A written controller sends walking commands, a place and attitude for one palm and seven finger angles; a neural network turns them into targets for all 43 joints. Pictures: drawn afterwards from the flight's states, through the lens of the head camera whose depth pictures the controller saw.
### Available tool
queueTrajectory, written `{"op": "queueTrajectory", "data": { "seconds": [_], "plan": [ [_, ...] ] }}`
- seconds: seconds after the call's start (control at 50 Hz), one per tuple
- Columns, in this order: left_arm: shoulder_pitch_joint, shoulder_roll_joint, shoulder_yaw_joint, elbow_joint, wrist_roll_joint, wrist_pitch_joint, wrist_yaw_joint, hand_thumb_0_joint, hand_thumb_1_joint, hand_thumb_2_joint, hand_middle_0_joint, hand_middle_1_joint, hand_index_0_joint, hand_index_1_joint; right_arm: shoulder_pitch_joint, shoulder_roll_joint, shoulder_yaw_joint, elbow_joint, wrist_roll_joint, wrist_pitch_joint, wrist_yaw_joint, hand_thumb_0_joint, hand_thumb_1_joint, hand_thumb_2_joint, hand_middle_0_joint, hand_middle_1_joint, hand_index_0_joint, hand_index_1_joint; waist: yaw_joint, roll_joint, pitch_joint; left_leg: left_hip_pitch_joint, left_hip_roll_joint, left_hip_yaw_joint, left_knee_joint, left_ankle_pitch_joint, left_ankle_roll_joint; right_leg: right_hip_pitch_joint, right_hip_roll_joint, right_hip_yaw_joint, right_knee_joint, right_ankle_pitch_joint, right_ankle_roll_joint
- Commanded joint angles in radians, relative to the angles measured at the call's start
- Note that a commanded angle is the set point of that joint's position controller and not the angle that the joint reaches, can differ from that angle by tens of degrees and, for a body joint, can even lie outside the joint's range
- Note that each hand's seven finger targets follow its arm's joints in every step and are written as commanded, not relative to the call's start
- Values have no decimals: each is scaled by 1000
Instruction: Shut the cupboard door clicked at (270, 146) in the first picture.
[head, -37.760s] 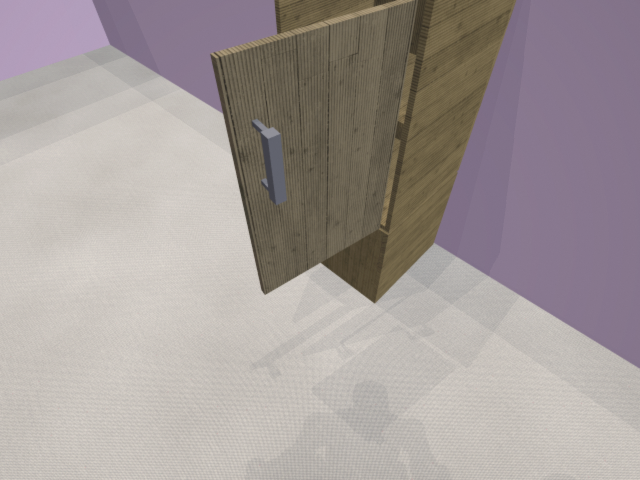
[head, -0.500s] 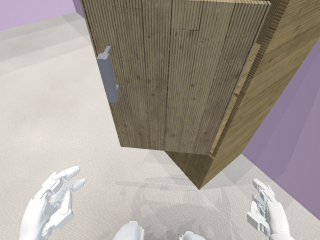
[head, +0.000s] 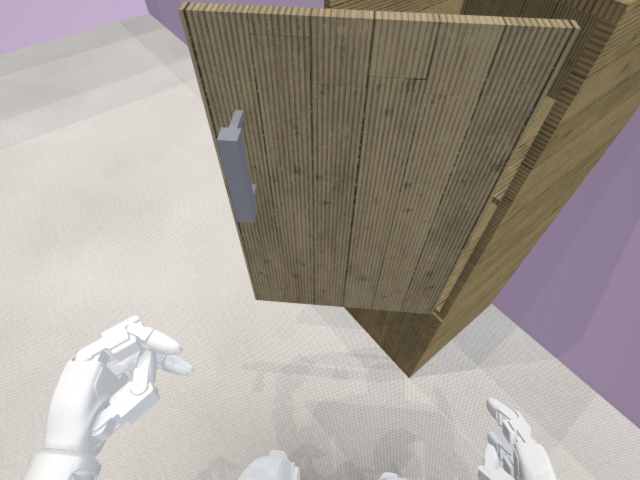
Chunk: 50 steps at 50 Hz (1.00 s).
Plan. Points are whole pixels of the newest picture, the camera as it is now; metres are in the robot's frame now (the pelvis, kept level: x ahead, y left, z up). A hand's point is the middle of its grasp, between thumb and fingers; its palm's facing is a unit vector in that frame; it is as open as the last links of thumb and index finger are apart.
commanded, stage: raise the hand and make a fist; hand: left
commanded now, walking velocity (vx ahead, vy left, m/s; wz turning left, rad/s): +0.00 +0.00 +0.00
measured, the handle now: (242, 168) +0.47 +0.14 +0.13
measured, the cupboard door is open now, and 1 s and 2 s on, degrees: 47 47 47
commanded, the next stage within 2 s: bring the fist close to the handle in 1.00 s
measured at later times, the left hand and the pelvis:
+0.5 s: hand (122, 351) +0.22 +0.21 +0.12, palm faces +0.02 -1.00 -0.05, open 3.1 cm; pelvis +0.00 +0.02 +0.02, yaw +1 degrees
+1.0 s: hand (147, 339) +0.23 +0.18 +0.13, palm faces +0.02 -1.00 -0.05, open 3.1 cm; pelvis +0.00 -0.01 +0.03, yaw +0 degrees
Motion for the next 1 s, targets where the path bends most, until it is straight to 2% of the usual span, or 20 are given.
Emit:
{"op": "queueTrajectory", "data": {
  "seconds": [0.0, 0.02, 0.14, 0.28, 0.32, 0.36, 0.42, 0.46, 0.52, 0.56, 0.62, 0.64, 0.7, 0.72, 0.78, 0.82, 0.88, 0.9, 0.92, 0.98],
  "plan": [
    [-43, 128, 65, -260, -15, -54, 12, 0, 900, 900, -1043, -1220, -1043, -1220, -80, -123, -47, -181, 10, -70, -14, 0, -900, -900, 200, 300, 200, 300, 11, 14, -200, 214, 5, -92, -178, 205, -18, 73, 7, 37, -144, 210, 10],
    [-56, 148, 75, -265, -10, -45, 19, 0, 900, 900, -1062, -1240, -1062, -1240, -81, -127, -45, -179, 10, -67, -15, 0, -900, -900, 200, 300, 200, 300, 14, 18, -193, 223, 7, -99, -186, 213, -19, 80, 12, 35, -143, 220, 5],
    [-76, 118, 39, -294, 2, 9, 40, 0, 900, 900, -1172, -1360, -1172, -1360, -83, -123, -32, -186, 17, -56, -13, 0, -900, -900, 200, 300, 200, 300, 5, 47, -155, 286, 19, -114, -242, 241, -30, 103, 13, 11, -170, 243, 3],
    [-141, 125, 34, -292, 16, 84, 53, 0, 900, 900, -1300, -1500, -1300, -1500, -90, -127, -17, -191, 22, -50, -9, 0, -900, -900, 200, 300, 200, 300, 2, 45, -110, 331, 29, -140, -317, 167, -39, 129, 16, 1, -222, 200, 5],
    [-157, 159, 69, -269, 14, 101, 58, 0, 900, 900, -1300, -1500, -1300, -1500, -96, -133, -15, -185, 21, -47, -12, 0, -900, -900, 200, 300, 200, 300, 8, 13, -86, 325, 28, -140, -329, 149, -35, 147, 18, 6, -242, 199, 3],
    [-192, 147, 57, -289, 14, 108, 56, 0, 900, 900, -1300, -1500, -1300, -1500, -100, -128, -8, -185, 23, -49, -11, 0, -900, -900, 200, 300, 200, 300, 5, 51, -100, 348, 24, -129, -338, 164, -35, 167, 13, 8, -253, 206, 3],
    [-222, 164, 75, -278, 13, 124, 58, 0, 900, 900, -1300, -1500, -1300, -1500, -104, -132, -5, -173, 21, -54, -13, 0, -900, -900, 200, 300, 200, 300, 4, 19, -89, 361, 26, -134, -354, 161, -33, 187, 13, 8, -276, 210, 4],
    [-253, 149, 56, -289, 13, 130, 52, 0, 900, 900, -1300, -1500, -1300, -1500, -111, -128, -3, -167, 26, -61, -13, 0, -900, -900, 200, 300, 200, 300, -1, 46, -91, 384, 25, -124, -361, 169, -31, 196, 10, 11, -292, 213, 5],
    [-273, 178, 81, -280, 11, 146, 52, 0, 900, 900, -1300, -1500, -1300, -1500, -116, -132, -3, -154, 26, -69, -15, 0, -900, -900, 200, 300, 200, 300, 5, 21, -91, 395, 22, -121, -374, 179, -27, 232, 8, 17, -316, 223, 5],
    [-291, 168, 75, -283, 10, 160, 50, 0, 900, 900, -1300, -1500, -1300, -1500, -119, -128, -1, -150, 28, -73, -15, 0, -900, -900, 200, 300, 200, 300, 7, 52, -100, 415, 19, -110, -384, 195, -27, 244, 5, 17, -328, 236, 6],
    [-247, 169, 96, -211, 0, 185, 44, 0, 900, 900, -1300, -1500, -1300, -1500, -119, -132, -3, -138, 27, -76, -17, 0, -900, -900, 200, 300, 200, 300, 15, -16, -66, 398, 16, -100, -389, 205, -24, 268, 3, 22, -354, 251, 8],
    [-247, 142, 71, -217, -1, 188, 38, 0, 900, 900, -1300, -1500, -1300, -1500, -122, -128, -2, -141, 29, -76, -14, 0, -900, -900, 200, 300, 200, 300, 12, -6, -53, 397, 12, -93, -391, 220, -24, 271, 2, 21, -353, 267, 8],
    [-261, 153, 85, -227, -2, 185, 40, 0, 900, 900, -1300, -1500, -1300, -1500, -125, -131, -6, -143, 27, -78, -12, 0, -900, -900, 200, 300, 200, 300, 16, -10, -73, 401, 6, -82, -389, 212, -23, 273, -1, 26, -359, 258, 14],
    [-257, 172, 98, -213, 0, 184, 43, 0, 900, 900, -1300, -1500, -1300, -1500, -123, -135, -6, -139, 25, -76, -12, 0, -900, -900, 200, 300, 200, 300, 17, -25, -47, 386, 6, -84, -385, 207, -20, 279, -3, 40, -370, 252, 11],
    [-282, 154, 83, -232, 0, 164, 47, 0, 900, 900, -1300, -1500, -1300, -1500, -126, -128, -8, -141, 26, -78, -11, 0, -900, -900, 200, 300, 200, 300, 6, -15, -61, 397, 3, -71, -379, 190, -16, 268, -6, 49, -377, 231, 17],
    [-297, 184, 105, -253, 5, 145, 55, 0, 900, 900, -1300, -1500, -1300, -1500, -127, -132, -10, -137, 22, -79, -12, 0, -900, -900, 200, 300, 200, 300, 15, -7, -70, 391, 0, -68, -369, 204, -15, 290, -10, 65, -377, 240, 13],
    [-293, 160, 80, -240, 10, 131, 55, 0, 900, 900, -1300, -1500, -1300, -1500, -128, -126, -9, -138, 26, -83, -11, 0, -900, -900, 200, 300, 200, 300, 5, 0, -66, 390, -2, -58, -362, 193, -13, 271, -13, 69, -380, 226, 19],
    [-290, 163, 85, -242, 7, 127, 52, 0, 900, 900, -1300, -1500, -1300, -1500, -126, -126, -10, -134, 25, -85, -10, 0, -900, -900, 200, 300, 200, 300, 8, 18, -74, 393, -3, -59, -361, 195, -14, 274, -14, 69, -378, 229, 18],
    [-282, 185, 101, -224, 9, 131, 53, 0, 900, 900, -1300, -1500, -1300, -1500, -124, -131, -9, -128, 23, -82, -12, 0, -900, -900, 200, 300, 200, 300, 7, -3, -52, 376, -2, -60, -352, 200, -12, 280, -17, 85, -383, 236, 18],
    [-282, 163, 81, -236, 6, 130, 46, 0, 900, 900, -1300, -1500, -1300, -1500, -125, -125, -10, -133, 27, -85, -10, 0, -900, -900, 200, 300, 200, 300, 5, 11, -76, 388, -5, -52, -348, 217, -12, 285, -20, 83, -379, 265, 23]
  ]
}}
